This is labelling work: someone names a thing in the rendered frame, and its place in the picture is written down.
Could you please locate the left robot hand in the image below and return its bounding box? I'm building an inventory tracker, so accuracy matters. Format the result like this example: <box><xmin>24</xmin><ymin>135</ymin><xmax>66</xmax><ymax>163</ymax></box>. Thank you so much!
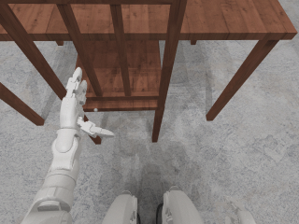
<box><xmin>60</xmin><ymin>67</ymin><xmax>115</xmax><ymax>138</ymax></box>

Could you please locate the robot left upper arm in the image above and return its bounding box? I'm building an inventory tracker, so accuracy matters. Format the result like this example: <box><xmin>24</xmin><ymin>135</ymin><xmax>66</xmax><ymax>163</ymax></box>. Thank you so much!
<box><xmin>22</xmin><ymin>210</ymin><xmax>72</xmax><ymax>224</ymax></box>

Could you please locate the right robot hand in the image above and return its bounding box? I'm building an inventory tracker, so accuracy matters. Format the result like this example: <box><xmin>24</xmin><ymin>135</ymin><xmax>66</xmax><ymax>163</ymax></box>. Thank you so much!
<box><xmin>223</xmin><ymin>195</ymin><xmax>256</xmax><ymax>224</ymax></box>

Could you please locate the chair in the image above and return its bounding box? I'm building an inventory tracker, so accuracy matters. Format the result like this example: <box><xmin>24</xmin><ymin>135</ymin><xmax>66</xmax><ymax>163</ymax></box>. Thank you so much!
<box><xmin>0</xmin><ymin>0</ymin><xmax>188</xmax><ymax>145</ymax></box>

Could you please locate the robot right thigh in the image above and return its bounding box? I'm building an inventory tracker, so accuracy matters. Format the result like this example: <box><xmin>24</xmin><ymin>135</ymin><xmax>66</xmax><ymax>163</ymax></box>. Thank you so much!
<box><xmin>163</xmin><ymin>189</ymin><xmax>205</xmax><ymax>224</ymax></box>

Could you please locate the table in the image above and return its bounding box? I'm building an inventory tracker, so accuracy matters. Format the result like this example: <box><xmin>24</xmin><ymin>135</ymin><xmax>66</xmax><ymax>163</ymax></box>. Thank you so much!
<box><xmin>0</xmin><ymin>0</ymin><xmax>298</xmax><ymax>126</ymax></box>

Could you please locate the robot left thigh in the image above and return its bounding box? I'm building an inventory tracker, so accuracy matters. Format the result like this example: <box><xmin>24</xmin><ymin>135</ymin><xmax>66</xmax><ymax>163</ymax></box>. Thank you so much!
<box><xmin>102</xmin><ymin>194</ymin><xmax>137</xmax><ymax>224</ymax></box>

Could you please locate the robot left forearm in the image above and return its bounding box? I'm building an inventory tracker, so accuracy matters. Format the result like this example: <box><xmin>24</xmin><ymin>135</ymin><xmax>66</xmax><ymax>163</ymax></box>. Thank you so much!
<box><xmin>21</xmin><ymin>128</ymin><xmax>82</xmax><ymax>224</ymax></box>

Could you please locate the robot thigh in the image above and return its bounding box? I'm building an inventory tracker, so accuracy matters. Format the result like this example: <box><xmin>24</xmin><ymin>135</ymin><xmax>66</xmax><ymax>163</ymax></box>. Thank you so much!
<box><xmin>102</xmin><ymin>194</ymin><xmax>137</xmax><ymax>224</ymax></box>
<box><xmin>163</xmin><ymin>189</ymin><xmax>205</xmax><ymax>224</ymax></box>

